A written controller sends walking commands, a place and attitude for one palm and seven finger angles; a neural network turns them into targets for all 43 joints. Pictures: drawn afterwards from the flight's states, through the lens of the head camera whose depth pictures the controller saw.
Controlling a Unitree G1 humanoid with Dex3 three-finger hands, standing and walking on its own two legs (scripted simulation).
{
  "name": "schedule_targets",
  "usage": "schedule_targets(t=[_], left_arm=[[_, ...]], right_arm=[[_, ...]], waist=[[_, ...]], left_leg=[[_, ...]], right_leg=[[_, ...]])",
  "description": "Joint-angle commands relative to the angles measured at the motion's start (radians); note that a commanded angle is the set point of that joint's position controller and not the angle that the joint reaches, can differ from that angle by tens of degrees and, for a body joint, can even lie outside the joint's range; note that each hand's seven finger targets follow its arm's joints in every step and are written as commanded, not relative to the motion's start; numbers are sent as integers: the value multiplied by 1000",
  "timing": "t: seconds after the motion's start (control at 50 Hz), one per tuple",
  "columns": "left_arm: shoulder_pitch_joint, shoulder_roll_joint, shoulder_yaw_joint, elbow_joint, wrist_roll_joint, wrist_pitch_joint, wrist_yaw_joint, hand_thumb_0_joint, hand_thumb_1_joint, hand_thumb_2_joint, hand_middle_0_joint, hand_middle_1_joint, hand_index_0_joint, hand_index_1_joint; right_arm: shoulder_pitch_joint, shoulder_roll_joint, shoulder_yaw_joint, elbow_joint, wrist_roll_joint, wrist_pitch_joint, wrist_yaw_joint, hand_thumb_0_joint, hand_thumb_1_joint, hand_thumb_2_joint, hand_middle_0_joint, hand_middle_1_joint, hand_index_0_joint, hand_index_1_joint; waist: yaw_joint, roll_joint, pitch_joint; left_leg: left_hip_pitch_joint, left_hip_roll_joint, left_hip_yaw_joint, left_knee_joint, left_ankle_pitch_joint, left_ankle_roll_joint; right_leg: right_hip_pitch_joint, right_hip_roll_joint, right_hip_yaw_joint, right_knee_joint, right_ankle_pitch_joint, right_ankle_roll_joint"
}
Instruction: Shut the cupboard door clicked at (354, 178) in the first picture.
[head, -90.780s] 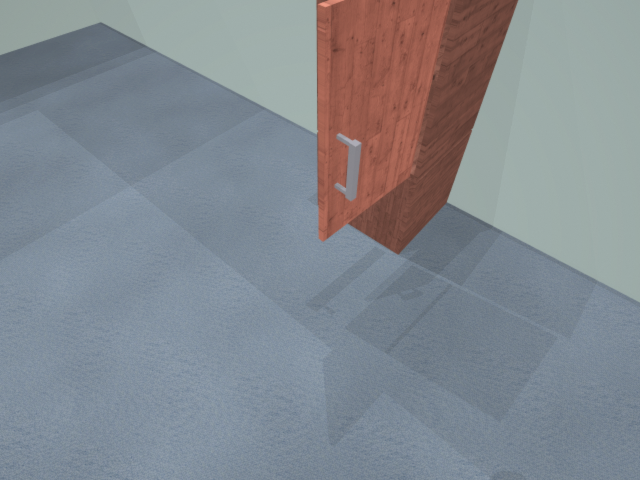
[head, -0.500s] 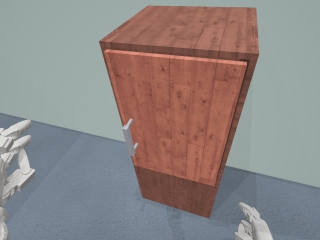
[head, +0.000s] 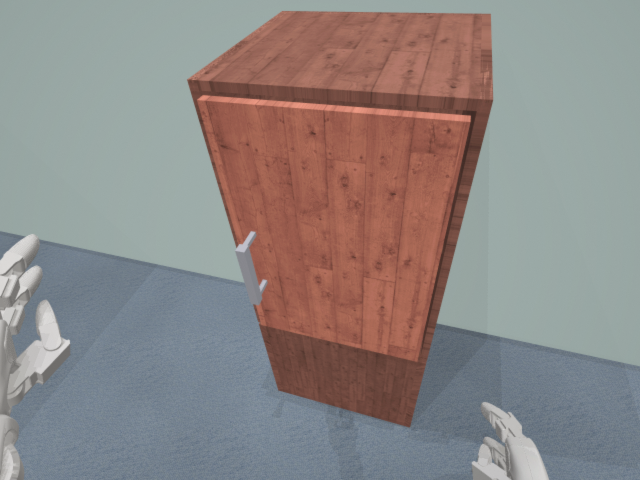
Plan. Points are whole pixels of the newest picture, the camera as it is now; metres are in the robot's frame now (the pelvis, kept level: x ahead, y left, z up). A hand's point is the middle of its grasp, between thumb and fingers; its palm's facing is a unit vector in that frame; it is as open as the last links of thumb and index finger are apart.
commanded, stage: step back with the hand held close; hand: left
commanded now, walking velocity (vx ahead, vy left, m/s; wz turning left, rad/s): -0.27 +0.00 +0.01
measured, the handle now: (253, 269) +0.53 +0.20 -0.10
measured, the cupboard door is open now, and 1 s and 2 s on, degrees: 0 0 0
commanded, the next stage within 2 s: stop stepping back and stand still in 1.22 s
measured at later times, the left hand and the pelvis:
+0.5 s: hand (17, 381) +0.16 +0.30 +0.15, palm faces +0.38 -0.78 -0.49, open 7.4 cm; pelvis -0.05 +0.04 -0.01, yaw -1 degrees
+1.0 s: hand out of the picture +0.05 +0.30 +0.16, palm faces +0.48 -0.77 -0.43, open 7.4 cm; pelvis -0.14 +0.03 -0.02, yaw +4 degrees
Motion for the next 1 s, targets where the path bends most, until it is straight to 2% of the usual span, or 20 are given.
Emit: schedule_targets(t=[0.0,0.04,0.12,0.18,0.22,0.32,0.4,0.48,0.5,0.56,0.64,0.7,0.72,0.78,0.82,0.86,0.9,0.92,0.96,0.98], left_arm=[[-77,222,132,-189,16,-99,21,0,900,900,-200,-300,-200,-300],[-44,210,116,-200,19,-111,26,0,900,900,-200,-300,-200,-300],[1,253,160,-270,14,-121,40,0,900,900,-200,-300,-200,-300],[24,274,189,-305,10,-114,46,0,900,900,-200,-300,-200,-300],[52,268,189,-290,6,-105,49,0,900,900,-200,-300,-200,-300],[102,253,185,-291,6,-101,51,0,900,900,-200,-300,-200,-300],[110,267,207,-289,13,-105,55,0,900,900,-200,-300,-200,-300],[53,246,191,-321,30,-125,58,0,900,900,-200,-300,-200,-300],[36,276,220,-336,37,-131,60,0,900,900,-200,-300,-200,-300],[-13,237,195,-330,56,-147,61,0,900,900,-200,-300,-200,-300],[-37,241,202,-341,68,-169,60,0,900,900,-200,-300,-200,-300],[17,258,226,-328,63,-180,59,0,900,900,-200,-300,-200,-300],[12,227,196,-344,60,-184,56,0,900,900,-200,-300,-200,-300],[-16,239,177,-373,52,-191,70,0,900,900,-200,-300,-200,-300],[-38,249,164,-381,48,-194,80,0,900,900,-200,-300,-200,-300],[-35,263,174,-383,45,-199,88,0,900,900,-200,-300,-200,-300],[-15,295,211,-367,43,-201,94,0,900,900,-200,-300,-200,-300],[4,275,207,-357,44,-205,93,0,900,900,-200,-300,-200,-300],[8,264,236,-344,57,-214,89,0,900,900,-200,-300,-200,-300],[-1,264,246,-357,61,-217,81,0,900,900,-200,-300,-200,-300]], right_arm=[[-132,-109,-57,-153,-8,-11,-2,0,-900,-900,200,300,200,300],[-122,-109,-60,-158,-5,1,-2,0,-900,-900,200,300,200,300],[-127,-122,-63,-183,-7,23,-19,0,-900,-900,200,300,200,300],[-120,-124,-68,-208,-5,48,-26,0,-900,-900,200,300,200,300],[-117,-120,-69,-214,-3,61,-28,0,-900,-900,200,300,200,300],[-104,-131,-75,-225,-2,72,-27,0,-900,-900,200,300,200,300],[-105,-142,-79,-224,-5,66,-28,0,-900,-900,200,300,200,300],[-100,-142,-72,-229,-4,48,-30,0,-900,-900,200,300,200,300],[-108,-151,-73,-229,-9,42,-34,0,-900,-900,200,300,200,300],[-94,-151,-71,-225,-13,23,-34,0,-900,-900,200,300,200,300],[-88,-147,-76,-219,-16,-4,-30,0,-900,-900,200,300,200,300],[-72,-147,-83,-208,-17,-15,-21,0,-900,-900,200,300,200,300],[-67,-133,-79,-209,-15,-16,-15,0,-900,-900,200,300,200,300],[-60,-118,-77,-182,-25,-23,-1,0,-900,-900,200,300,200,300],[-54,-102,-73,-161,-30,-20,2,0,-900,-900,200,300,200,300],[-54,-107,-75,-155,-25,-20,-1,0,-900,-900,200,300,200,300],[-65,-121,-80,-159,-22,-21,-12,0,-900,-900,200,300,200,300],[-65,-117,-75,-164,-18,-22,-15,0,-900,-900,200,300,200,300],[-85,-144,-79,-178,-16,-32,-21,0,-900,-900,200,300,200,300],[-102,-140,-86,-180,-21,-38,-22,0,-900,-900,200,300,200,300]], waist=[[-27,-138,7],[-32,-100,-35],[-29,-19,-122],[-26,-27,-175],[-29,-44,-178],[-33,-32,-165],[-30,-23,-139],[-41,11,-75],[-36,30,-67],[-43,66,-22],[-44,64,-29],[-45,-12,-66],[-50,-55,-61],[-59,-133,-35],[-68,-181,-47],[-72,-145,-62],[-68,-78,-47],[-66,-46,-50],[-54,147,-54],[-38,202,-75]], left_leg=[[-22,25,-39,47,57,22],[-27,34,-42,42,89,16],[-7,71,-73,-34,312,17],[-26,88,-76,-30,451,17],[-52,92,-76,-30,441,15],[-139,112,-96,-57,337,20],[-268,129,-122,-99,153,40],[-464,148,-161,-172,-204,68],[-519,155,-181,-199,-289,78],[-656,192,-224,-258,-490,99],[-672,198,-240,-229,-509,107],[-596,145,-179,-127,-470,82],[-565,112,-147,-64,-444,67],[-367,43,-89,126,-284,15],[-243,24,-67,180,-182,-9],[-204,29,-77,131,-150,-2],[-256,60,-121,22,-225,16],[-329,100,-161,-52,-311,32],[-638,245,-313,-292,-611,99],[-730,310,-368,-355,-632,126]], right_leg=[[-161,-167,186,-176,119,-12],[-142,-179,169,-132,146,-23],[-61,-105,78,-11,300,11],[3,-73,62,58,413,23],[14,-78,69,69,431,23],[20,-68,79,94,367,25],[56,-48,84,118,287,34],[111,-29,88,162,159,39],[141,-16,89,179,144,42],[187,10,68,255,62,50],[185,27,83,283,75,47],[112,-2,150,197,39,23],[49,-37,194,141,-15,7],[-232,-163,344,-49,-169,-55],[-338,-207,335,-104,-169,-70],[-354,-164,269,-83,-150,-43],[-326,-88,194,-39,-185,-5],[-260,-53,153,23,-203,11],[25,65,67,342,-114,46],[125,99,41,501,-59,51]])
